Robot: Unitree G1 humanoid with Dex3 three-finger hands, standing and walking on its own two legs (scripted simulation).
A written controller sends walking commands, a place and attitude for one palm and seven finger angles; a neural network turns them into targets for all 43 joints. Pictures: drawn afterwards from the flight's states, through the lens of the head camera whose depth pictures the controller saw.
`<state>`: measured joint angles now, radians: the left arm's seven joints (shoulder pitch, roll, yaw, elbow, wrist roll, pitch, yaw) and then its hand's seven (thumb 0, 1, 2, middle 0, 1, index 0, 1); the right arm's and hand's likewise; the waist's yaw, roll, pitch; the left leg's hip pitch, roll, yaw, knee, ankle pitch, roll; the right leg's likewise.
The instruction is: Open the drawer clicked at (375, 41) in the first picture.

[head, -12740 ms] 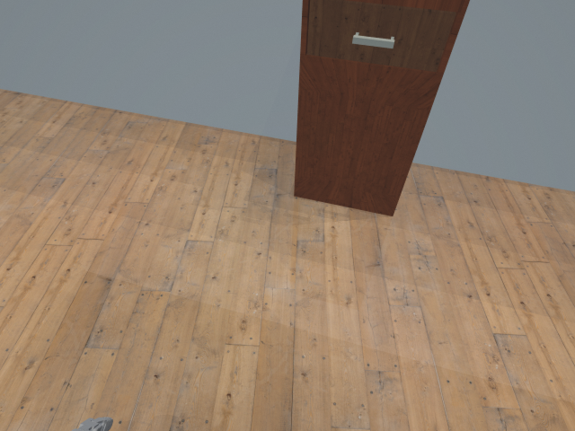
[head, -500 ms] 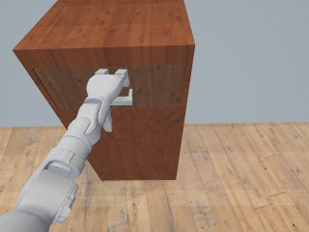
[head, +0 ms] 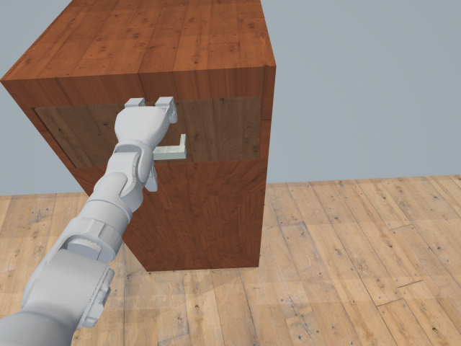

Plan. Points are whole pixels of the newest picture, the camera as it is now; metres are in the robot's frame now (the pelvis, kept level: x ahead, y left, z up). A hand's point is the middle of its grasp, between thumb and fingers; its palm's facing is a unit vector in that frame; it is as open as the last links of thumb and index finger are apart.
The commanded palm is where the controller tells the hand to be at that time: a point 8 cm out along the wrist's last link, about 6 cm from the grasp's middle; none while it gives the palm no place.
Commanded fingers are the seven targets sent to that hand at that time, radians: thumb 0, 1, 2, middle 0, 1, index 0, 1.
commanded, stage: move the hooked fingers above the handle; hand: left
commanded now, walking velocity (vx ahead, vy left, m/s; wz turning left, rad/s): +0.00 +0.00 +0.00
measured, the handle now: (156, 146) +0.51 +0.17 +0.05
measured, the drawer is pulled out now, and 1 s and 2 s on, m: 0.00 0.00 0.00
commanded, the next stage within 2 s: lower the fingers behind the handle in 1.72 s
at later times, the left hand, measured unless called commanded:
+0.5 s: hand (136, 144) +0.45 +0.18 +0.11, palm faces +0.02 +0.00 -1.00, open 13.9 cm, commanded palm +0.43 +0.17 +0.17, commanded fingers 0.00 -0.50 0.30 -0.30 -1.20 -0.30 -1.20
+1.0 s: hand (143, 144) +0.45 +0.17 +0.11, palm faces -0.03 -0.02 -1.00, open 13.7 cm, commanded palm +0.43 +0.17 +0.17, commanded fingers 0.00 -0.50 0.30 -0.30 -1.20 -0.30 -1.20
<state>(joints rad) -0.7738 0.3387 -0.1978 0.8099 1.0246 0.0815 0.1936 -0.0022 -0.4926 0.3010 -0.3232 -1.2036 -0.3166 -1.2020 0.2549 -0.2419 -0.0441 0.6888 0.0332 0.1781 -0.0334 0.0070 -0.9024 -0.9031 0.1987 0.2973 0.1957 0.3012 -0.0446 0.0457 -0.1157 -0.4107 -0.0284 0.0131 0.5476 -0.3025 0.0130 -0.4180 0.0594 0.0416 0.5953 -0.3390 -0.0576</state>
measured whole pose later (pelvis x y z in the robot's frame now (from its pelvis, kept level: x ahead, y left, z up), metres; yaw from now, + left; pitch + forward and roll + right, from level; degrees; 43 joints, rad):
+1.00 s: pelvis +0.00 +0.00 +0.00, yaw +0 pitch +9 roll +1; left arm -0.81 0.35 -0.22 0.83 0.98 0.17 0.08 0.00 -0.49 0.30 -0.33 -1.21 -0.33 -1.22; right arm 0.27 -0.24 -0.03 0.68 0.05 0.20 -0.04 0.01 -0.90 -0.90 0.20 0.30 0.20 0.30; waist -0.05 0.05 -0.12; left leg -0.39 -0.03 0.01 0.53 -0.29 0.02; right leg -0.39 0.05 0.04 0.57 -0.33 -0.05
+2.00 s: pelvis -0.01 +0.01 +0.00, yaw +1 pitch +9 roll +1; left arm -0.75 0.31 -0.25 0.77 1.00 0.04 0.12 0.00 -0.49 0.30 -0.32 -1.20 -0.32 -1.20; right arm 0.22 -0.24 -0.04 0.67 0.04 0.18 -0.04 0.01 -0.90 -0.90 0.20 0.30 0.20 0.30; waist -0.03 0.04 -0.11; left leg -0.41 -0.04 0.00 0.57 -0.30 0.02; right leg -0.41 0.05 0.03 0.60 -0.34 -0.05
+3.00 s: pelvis +0.00 +0.01 -0.01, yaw +0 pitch +15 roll +0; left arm -0.73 0.31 -0.18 0.94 1.07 0.04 0.34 0.00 -0.49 0.30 -0.32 -1.20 -0.32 -1.20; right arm 0.30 -0.23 -0.08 0.70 0.01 0.14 -0.02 0.01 -0.90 -0.90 0.20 0.30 0.20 0.30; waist -0.07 0.04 -0.16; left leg -0.59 -0.02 0.01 0.69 -0.36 0.02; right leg -0.58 0.07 0.03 0.69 -0.37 -0.05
